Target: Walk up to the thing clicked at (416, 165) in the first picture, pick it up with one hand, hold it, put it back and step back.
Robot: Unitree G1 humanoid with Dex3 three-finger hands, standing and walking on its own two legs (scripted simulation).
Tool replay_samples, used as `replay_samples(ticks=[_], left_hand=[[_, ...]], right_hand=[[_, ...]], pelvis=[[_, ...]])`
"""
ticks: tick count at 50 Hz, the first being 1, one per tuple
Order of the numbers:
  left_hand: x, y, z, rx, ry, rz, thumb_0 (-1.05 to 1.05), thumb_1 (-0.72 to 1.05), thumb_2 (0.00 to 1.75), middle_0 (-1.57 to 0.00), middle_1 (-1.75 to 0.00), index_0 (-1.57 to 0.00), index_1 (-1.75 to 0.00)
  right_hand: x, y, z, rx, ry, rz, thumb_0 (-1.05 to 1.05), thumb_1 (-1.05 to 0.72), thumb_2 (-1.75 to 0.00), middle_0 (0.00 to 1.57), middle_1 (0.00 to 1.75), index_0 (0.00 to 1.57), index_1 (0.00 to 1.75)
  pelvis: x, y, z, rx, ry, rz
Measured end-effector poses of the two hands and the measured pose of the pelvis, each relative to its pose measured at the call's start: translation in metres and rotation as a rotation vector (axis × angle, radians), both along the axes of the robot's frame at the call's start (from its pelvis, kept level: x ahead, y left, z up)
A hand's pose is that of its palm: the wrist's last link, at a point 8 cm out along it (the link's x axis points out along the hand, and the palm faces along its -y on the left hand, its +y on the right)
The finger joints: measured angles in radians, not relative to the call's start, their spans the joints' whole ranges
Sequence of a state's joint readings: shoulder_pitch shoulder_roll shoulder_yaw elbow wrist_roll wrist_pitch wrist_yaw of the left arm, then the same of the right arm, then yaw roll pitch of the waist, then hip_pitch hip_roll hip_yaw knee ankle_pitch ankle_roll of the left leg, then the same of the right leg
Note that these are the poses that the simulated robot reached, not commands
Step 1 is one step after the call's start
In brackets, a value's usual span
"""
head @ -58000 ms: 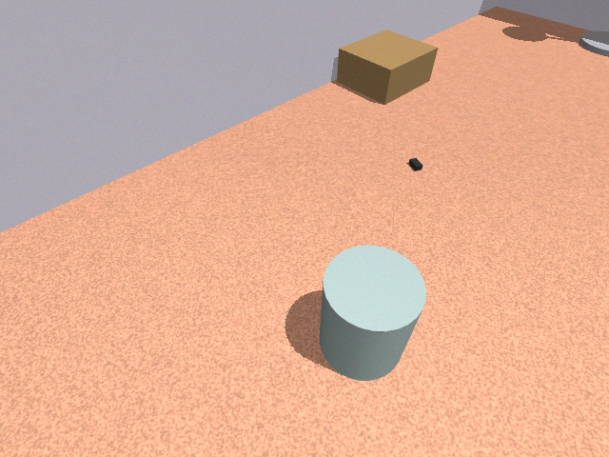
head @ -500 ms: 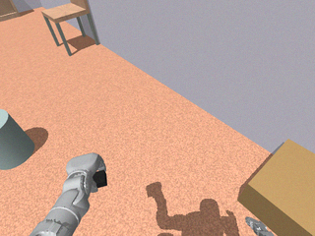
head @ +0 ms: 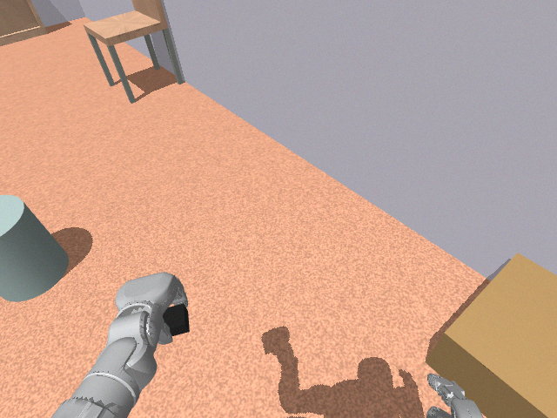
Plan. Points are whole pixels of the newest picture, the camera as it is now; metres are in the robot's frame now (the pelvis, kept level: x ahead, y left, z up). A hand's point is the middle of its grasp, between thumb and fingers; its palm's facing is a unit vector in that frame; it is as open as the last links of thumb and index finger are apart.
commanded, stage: hold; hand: left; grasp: from above
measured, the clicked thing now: (166, 322) +0.30 +0.23 -0.07
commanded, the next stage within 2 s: crouch in 0.54 s
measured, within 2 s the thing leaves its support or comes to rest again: neither
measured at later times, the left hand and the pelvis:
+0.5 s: hand (162, 317) +0.30 +0.22 -0.03, palm faces -0.45 -0.14 -0.88, open 7.0 cm; pelvis +0.01 +0.00 +0.00, yaw +0 degrees
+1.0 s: hand (172, 340) +0.29 +0.22 -0.10, palm faces -0.49 -0.09 -0.87, open 6.8 cm; pelvis -0.01 +0.00 -0.01, yaw +1 degrees
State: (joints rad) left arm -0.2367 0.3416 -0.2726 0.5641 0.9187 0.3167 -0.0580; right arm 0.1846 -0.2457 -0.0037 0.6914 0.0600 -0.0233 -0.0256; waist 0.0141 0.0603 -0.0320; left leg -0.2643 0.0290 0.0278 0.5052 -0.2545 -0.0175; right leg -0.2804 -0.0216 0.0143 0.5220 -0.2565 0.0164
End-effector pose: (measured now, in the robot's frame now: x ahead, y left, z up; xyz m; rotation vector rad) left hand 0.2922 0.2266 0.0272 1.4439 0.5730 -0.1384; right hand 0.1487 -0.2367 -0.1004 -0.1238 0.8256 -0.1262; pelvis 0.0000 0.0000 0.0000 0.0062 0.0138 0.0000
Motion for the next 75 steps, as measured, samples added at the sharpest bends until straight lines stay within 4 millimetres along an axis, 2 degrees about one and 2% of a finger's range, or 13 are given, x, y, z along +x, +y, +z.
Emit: replay_samples(ticks=[14,27,36,41,47,52,60,68,71,75], left_hand=[[0.010,0.000,0.004,0.002,-0.007,-0.014,0.00,0.48,0.06,-0.97,-0.19,-0.98,-0.17],[0.011,-0.001,-0.003,-0.006,0.023,-0.025,0.00,0.47,0.09,-0.96,-0.21,-0.97,-0.19],[0.012,0.000,0.006,0.008,-0.022,-0.021,0.01,0.47,0.10,-0.95,-0.22,-0.97,-0.19],[0.010,0.000,-0.004,0.010,0.011,-0.020,0.01,0.48,0.07,-0.97,-0.19,-0.99,-0.16],[0.004,-0.003,-0.043,0.009,0.071,-0.056,0.01,0.49,0.02,-0.99,-0.16,-1.02,-0.11],[0.008,-0.003,-0.088,0.038,0.041,-0.090,0.01,0.50,0.00,-1.00,-0.13,-1.03,-0.08],[0.038,0.003,-0.172,0.096,-0.013,-0.097,0.01,0.50,0.00,-1.01,-0.12,-1.04,-0.07],[0.069,0.003,-0.253,0.084,-0.035,-0.028,0.01,0.51,0.00,-1.01,-0.10,-1.03,-0.06],[0.076,0.001,-0.281,0.070,-0.022,-0.014,0.01,0.51,0.00,-1.01,-0.09,-1.03,-0.04],[0.083,0.000,-0.318,0.063,0.001,-0.025,0.01,0.51,0.00,-1.02,-0.08,-1.04,-0.03]], right_hand=[[0.007,0.001,0.001,-0.005,0.008,0.001,0.01,-0.89,-0.89,0.20,0.30,0.20,0.29],[0.001,-0.003,0.002,-0.011,0.028,-0.010,0.01,-0.89,-0.89,0.20,0.30,0.20,0.29],[-0.004,-0.003,0.000,-0.005,0.038,-0.015,0.01,-0.89,-0.89,0.20,0.30,0.20,0.29],[-0.006,-0.003,0.001,-0.001,0.031,-0.015,0.01,-0.88,-0.89,0.20,0.30,0.20,0.29],[-0.018,-0.008,-0.003,-0.027,0.064,-0.003,0.01,-0.88,-0.89,0.20,0.30,0.20,0.30],[-0.042,-0.019,-0.025,-0.073,0.146,-0.003,0.01,-0.88,-0.89,0.20,0.30,0.20,0.29],[-0.104,-0.039,-0.097,-0.144,0.311,-0.072,0.01,-0.88,-0.89,0.20,0.30,0.20,0.29],[-0.170,-0.030,-0.173,-0.141,0.476,-0.134,0.01,-0.88,-0.88,0.20,0.30,0.20,0.29],[-0.185,-0.022,-0.199,-0.122,0.518,-0.145,0.01,-0.88,-0.88,0.20,0.30,0.20,0.29],[-0.192,-0.013,-0.233,-0.100,0.541,-0.143,0.01,-0.87,-0.88,0.20,0.30,0.20,0.29]], pelvis=[[0.006,0.001,0.001,-0.002,0.003,0.000],[0.008,0.001,0.002,-0.002,0.004,-0.001],[0.006,0.002,0.002,-0.003,-0.003,-0.002],[0.003,0.001,0.002,-0.002,0.000,0.001],[-0.006,-0.001,-0.005,-0.003,0.039,0.009],[-0.019,-0.001,-0.025,-0.009,0.138,0.014],[-0.040,0.003,-0.093,-0.026,0.332,0.015],[-0.053,0.009,-0.163,-0.038,0.490,0.006],[-0.056,0.010,-0.186,-0.041,0.532,0.003],[-0.058,0.011,-0.216,-0.045,0.577,0.003]])
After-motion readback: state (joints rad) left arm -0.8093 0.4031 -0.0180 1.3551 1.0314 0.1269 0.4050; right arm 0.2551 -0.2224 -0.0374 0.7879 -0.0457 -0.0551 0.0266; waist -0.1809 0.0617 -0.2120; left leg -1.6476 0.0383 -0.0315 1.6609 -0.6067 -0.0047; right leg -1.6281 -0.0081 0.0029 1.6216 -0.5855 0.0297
